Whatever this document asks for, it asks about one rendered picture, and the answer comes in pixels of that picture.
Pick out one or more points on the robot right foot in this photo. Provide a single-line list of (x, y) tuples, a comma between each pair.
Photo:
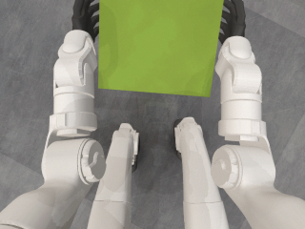
[(174, 126)]

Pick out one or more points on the left robot forearm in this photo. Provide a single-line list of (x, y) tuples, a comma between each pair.
[(73, 89)]

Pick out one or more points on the carton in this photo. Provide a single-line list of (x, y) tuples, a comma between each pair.
[(158, 46)]

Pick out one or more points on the robot left foot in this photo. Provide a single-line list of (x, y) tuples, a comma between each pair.
[(134, 166)]

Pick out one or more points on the robot left hand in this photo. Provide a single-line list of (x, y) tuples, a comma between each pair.
[(82, 18)]

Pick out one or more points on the right robot forearm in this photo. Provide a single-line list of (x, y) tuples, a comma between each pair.
[(241, 95)]

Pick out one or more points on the robot foot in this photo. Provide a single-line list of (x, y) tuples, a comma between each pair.
[(134, 166), (174, 126)]

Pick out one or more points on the right robot upper arm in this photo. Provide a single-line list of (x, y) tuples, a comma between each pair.
[(247, 174)]

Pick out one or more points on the robot right hand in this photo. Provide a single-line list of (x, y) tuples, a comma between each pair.
[(235, 19)]

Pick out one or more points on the left robot upper arm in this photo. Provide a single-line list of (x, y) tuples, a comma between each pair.
[(70, 168)]

